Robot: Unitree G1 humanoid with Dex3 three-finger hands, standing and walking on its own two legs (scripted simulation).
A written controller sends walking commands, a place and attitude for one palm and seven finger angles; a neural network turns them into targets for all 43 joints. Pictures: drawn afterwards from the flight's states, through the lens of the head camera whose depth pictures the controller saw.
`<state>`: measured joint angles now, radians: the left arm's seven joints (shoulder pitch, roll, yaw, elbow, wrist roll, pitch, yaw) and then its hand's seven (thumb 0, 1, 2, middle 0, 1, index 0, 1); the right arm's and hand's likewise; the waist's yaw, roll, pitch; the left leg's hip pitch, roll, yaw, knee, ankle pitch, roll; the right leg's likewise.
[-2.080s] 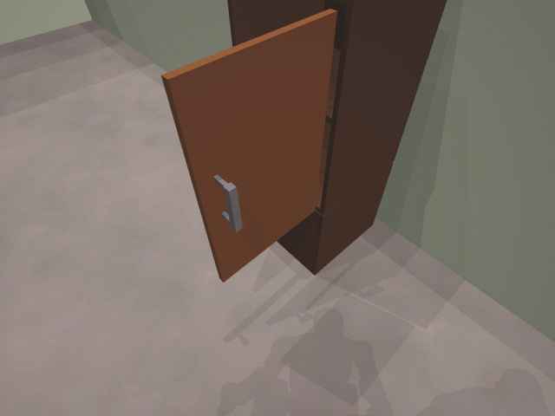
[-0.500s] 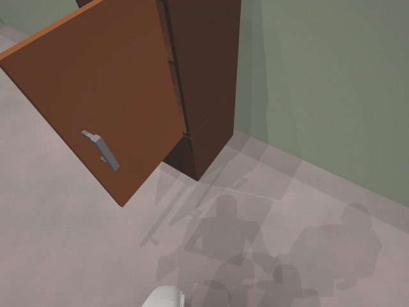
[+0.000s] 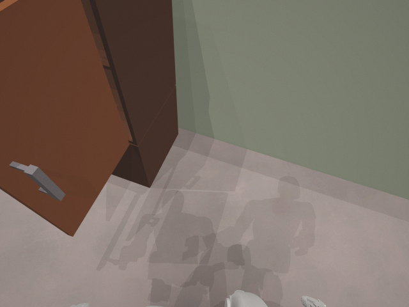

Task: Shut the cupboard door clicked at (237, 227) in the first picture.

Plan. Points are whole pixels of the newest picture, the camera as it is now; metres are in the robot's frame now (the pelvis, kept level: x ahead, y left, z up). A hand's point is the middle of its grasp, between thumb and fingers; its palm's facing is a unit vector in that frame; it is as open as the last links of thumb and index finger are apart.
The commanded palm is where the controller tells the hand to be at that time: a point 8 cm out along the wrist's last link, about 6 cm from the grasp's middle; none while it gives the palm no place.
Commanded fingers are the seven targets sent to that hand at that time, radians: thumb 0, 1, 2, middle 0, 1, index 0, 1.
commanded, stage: walk to a spot facing it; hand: left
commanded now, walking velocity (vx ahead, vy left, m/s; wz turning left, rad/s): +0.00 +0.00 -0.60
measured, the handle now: (39, 181) +0.32 +0.39 -0.03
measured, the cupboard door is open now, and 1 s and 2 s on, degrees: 91 91 91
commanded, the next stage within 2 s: turn to face it in 1.74 s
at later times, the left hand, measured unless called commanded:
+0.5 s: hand (152, 270) +0.20 +0.14 -0.18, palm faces -0.29 -0.93 -0.20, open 7.4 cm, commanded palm none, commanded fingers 0.00 0.90 0.90 -0.20 -0.30 -0.20 -0.30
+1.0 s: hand (197, 246) +0.26 +0.04 -0.16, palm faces -0.54 -0.81 -0.23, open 7.4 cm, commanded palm none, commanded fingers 0.00 0.90 0.90 -0.20 -0.30 -0.20 -0.30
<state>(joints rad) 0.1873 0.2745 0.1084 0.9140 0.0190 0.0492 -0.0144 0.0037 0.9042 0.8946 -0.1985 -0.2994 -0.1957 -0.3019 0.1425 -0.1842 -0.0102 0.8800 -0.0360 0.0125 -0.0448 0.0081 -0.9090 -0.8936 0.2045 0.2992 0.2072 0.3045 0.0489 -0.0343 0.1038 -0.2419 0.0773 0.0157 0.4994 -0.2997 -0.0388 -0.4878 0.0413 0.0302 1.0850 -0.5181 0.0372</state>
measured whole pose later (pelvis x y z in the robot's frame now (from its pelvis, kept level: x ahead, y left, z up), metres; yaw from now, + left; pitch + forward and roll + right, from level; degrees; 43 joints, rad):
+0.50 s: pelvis +0.04 -0.02 -0.01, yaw -19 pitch +2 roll -1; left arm 0.16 0.23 0.06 0.90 0.01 0.06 -0.01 0.00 0.90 0.89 -0.20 -0.30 -0.20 -0.30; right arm 0.20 -0.23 -0.03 0.88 -0.02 0.01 -0.03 0.01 -0.91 -0.89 0.20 0.30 0.20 0.30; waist -0.02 -0.03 0.07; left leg -0.34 0.06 0.05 0.62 -0.30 -0.01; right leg -0.37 0.06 0.11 0.73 -0.43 0.00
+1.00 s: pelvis +0.11 -0.10 +0.00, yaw -36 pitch +2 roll +1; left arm 0.28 0.20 0.06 0.96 0.02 -0.03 -0.01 0.00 0.90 0.89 -0.20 -0.30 -0.20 -0.30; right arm 0.20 -0.25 -0.06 0.92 -0.03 0.03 0.02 0.02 -0.91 -0.89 0.20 0.30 0.20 0.30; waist 0.01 0.01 0.06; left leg -0.52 0.11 0.06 0.98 -0.35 -0.08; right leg -0.15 0.00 0.00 0.46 -0.34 -0.03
